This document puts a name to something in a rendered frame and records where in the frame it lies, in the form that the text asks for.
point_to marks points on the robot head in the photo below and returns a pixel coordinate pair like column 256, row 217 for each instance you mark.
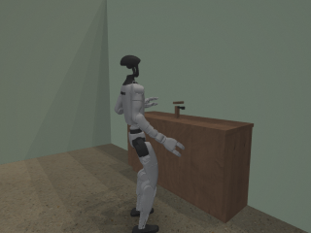
column 131, row 62

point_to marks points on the right robot hand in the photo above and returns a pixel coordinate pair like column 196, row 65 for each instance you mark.
column 170, row 144

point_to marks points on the counter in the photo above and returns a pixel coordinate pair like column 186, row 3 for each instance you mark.
column 214, row 168

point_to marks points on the left robot hand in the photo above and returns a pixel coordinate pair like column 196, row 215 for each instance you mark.
column 148, row 104

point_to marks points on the robot left upper arm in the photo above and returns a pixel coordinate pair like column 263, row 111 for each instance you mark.
column 118, row 108

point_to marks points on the right robot forearm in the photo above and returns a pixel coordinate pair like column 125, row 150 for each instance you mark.
column 146, row 127

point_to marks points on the left robot foot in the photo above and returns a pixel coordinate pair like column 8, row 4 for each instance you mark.
column 135, row 213

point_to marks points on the robot right upper arm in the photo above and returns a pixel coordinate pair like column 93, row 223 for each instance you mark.
column 137, row 93

